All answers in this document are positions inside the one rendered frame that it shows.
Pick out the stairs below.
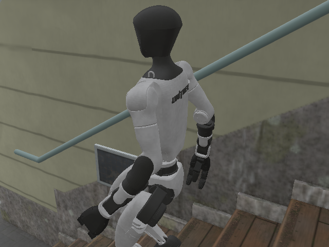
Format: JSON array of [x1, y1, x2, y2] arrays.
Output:
[[53, 199, 329, 247]]

